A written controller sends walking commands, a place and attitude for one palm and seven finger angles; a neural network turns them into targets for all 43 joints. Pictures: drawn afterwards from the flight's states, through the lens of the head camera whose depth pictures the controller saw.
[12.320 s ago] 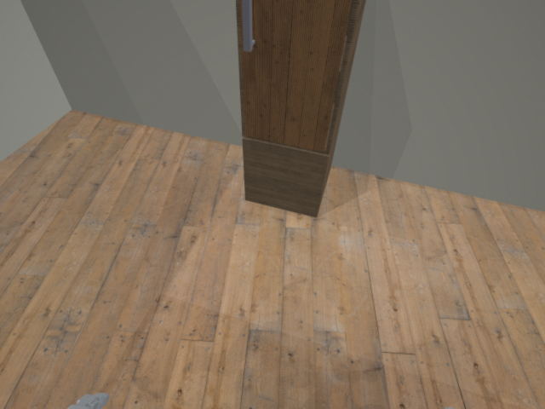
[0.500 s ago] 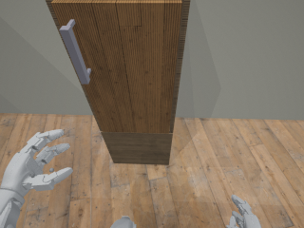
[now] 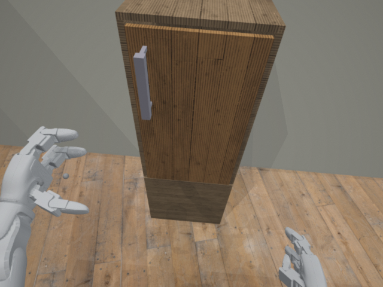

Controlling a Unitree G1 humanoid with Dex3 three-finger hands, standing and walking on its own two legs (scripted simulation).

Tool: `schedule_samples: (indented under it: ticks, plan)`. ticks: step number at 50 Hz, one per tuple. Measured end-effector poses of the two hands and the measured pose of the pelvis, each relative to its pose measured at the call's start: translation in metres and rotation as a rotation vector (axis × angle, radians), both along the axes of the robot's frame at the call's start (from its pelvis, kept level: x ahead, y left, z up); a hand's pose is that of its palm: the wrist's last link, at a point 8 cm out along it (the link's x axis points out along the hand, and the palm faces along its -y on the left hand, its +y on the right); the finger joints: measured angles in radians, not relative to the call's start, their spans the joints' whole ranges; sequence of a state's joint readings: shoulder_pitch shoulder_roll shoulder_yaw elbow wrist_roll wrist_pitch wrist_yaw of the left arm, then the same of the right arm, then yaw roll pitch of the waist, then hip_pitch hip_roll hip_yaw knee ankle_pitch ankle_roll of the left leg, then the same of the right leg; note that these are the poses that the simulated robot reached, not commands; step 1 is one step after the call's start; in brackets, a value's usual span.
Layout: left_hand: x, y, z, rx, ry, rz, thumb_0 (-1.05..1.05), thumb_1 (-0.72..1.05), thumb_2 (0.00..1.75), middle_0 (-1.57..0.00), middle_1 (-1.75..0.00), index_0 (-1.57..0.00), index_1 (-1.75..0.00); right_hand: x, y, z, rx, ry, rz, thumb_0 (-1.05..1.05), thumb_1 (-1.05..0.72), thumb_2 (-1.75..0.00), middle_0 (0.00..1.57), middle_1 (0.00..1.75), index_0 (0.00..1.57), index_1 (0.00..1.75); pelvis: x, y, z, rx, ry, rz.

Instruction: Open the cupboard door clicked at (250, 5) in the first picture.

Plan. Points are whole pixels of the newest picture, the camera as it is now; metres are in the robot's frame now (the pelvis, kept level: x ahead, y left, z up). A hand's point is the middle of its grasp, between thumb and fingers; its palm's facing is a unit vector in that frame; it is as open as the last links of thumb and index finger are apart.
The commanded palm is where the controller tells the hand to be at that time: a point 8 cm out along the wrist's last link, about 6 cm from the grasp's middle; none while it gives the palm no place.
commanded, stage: raise the hand with hooked fingers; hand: left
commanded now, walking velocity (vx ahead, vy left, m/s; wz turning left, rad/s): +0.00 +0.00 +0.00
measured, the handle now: (145, 84) +0.54 +0.18 +0.14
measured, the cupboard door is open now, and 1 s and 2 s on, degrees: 0 0 0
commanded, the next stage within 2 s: move the hooked fingers beside the handle in 0.82 s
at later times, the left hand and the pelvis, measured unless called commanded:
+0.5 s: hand (59, 160) +0.27 +0.26 +0.16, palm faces +0.04 -1.00 -0.05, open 14.0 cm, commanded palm +0.24 +0.31 +0.17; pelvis -0.02 -0.02 +0.01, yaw +1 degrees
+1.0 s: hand (92, 157) +0.29 +0.21 +0.15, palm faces +0.06 -1.00 -0.02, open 13.9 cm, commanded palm +0.27 +0.27 +0.17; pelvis +0.00 -0.06 +0.01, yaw +0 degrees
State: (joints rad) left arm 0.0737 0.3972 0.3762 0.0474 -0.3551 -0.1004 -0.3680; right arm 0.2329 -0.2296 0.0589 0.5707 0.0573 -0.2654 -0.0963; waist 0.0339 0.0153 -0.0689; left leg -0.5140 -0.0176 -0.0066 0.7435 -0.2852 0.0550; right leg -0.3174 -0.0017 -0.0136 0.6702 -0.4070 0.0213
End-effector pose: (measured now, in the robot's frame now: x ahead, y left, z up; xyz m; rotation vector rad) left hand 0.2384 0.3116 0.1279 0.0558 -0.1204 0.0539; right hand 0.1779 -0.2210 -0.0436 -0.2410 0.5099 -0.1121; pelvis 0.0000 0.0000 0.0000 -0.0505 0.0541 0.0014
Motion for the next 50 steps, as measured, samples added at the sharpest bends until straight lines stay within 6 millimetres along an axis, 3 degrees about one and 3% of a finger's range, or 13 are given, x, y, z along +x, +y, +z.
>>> schedule_samples:
  ticks: [4,9,15,19,25,31,38,46,50]
  plan:
    - [0.001,0.013,-0.002,-0.011,0.094,0.008,0.0,-0.44,0.33,-0.3,-1.16,-0.3,-1.16,0.005,0.018,0.002,0.026,-0.004,0.036,0.01,-0.9,-0.9,0.21,0.3,0.2,0.3,-0.004,0.005,0.003,0.001,-0.012,0.006]
    - [0.0,0.016,0.008,0.003,0.096,0.011,0.0,-0.48,0.31,-0.3,-1.19,-0.3,-1.18,0.001,0.024,0.003,0.018,0.009,0.061,0.01,-0.9,-0.9,0.21,0.3,0.2,0.3,-0.009,0.007,0.007,0.002,-0.032,0.011]
    - [0.005,0.023,0.038,0.02,0.01,0.024,-0.01,-0.49,0.31,-0.31,-1.2,-0.31,-1.19,-0.013,0.011,0.003,-0.003,0.04,0.039,0.01,-0.9,-0.9,0.21,0.3,0.2,0.3,-0.014,0.001,0.011,0.006,-0.057,0.015]
    - [0.013,0.028,0.046,0.008,0.052,0.032,-0.01,-0.5,0.31,-0.31,-1.2,-0.31,-1.19,-0.024,-0.005,0.002,-0.008,0.058,0.003,0.01,-0.9,-0.9,0.21,0.3,0.2,0.3,-0.016,-0.005,0.013,0.01,-0.064,0.018]
    - [0.013,0.006,0.032,-0.012,0.13,-0.012,-0.01,-0.5,0.3,-0.3,-1.2,-0.3,-1.19,-0.036,-0.03,-0.001,-0.008,0.074,-0.036,0.01,-0.9,-0.9,0.21,0.3,0.2,0.3,-0.017,-0.016,0.014,0.016,-0.062,0.013]
    - [0.005,-0.015,0.03,-0.011,0.082,0.008,-0.01,-0.5,0.3,-0.31,-1.2,-0.3,-1.2,-0.04,-0.049,-0.002,-0.016,0.081,-0.045,0.01,-0.9,-0.9,0.21,0.3,0.2,0.3,-0.015,-0.031,0.015,0.02,-0.073,0.012]
    - [0.004,-0.022,0.039,-0.009,0.062,0.039,-0.01,-0.5,0.3,-0.31,-1.2,-0.31,-1.2,-0.033,-0.065,-0.007,0.0,0.076,-0.047,0.01,-0.91,-0.9,0.2,0.3,0.2,0.3,-0.011,-0.049,0.014,0.024,-0.073,0.018]
    - [0.016,-0.043,0.028,-0.029,0.106,-0.01,-0.01,-0.5,0.3,-0.31,-1.2,-0.3,-1.2,-0.02,-0.08,-0.012,0.012,0.065,-0.056,0.01,-0.91,-0.9,0.21,0.3,0.2,0.3,-0.005,-0.06,0.011,0.033,-0.053,0.009]
    - [0.025,-0.044,0.027,-0.039,0.09,0.004,-0.01,-0.5,0.3,-0.31,-1.2,-0.31,-1.2,-0.015,-0.086,-0.011,0.007,0.067,-0.065,0.01,-0.91,-0.9,0.2,0.3,0.2,0.3,0.0,-0.063,0.01,0.037,-0.045,0.004]
